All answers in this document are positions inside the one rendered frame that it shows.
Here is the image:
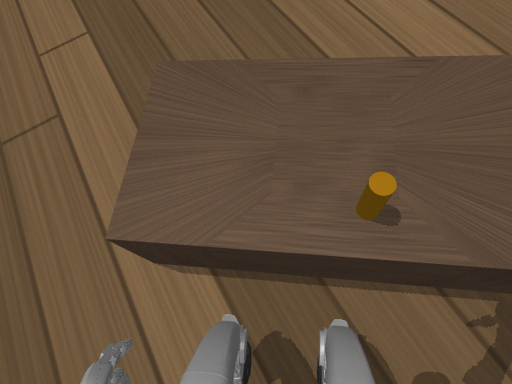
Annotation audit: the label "left robot hand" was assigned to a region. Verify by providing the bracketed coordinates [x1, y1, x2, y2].
[80, 338, 133, 384]

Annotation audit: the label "can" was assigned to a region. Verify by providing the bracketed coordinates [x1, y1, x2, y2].
[356, 172, 397, 220]

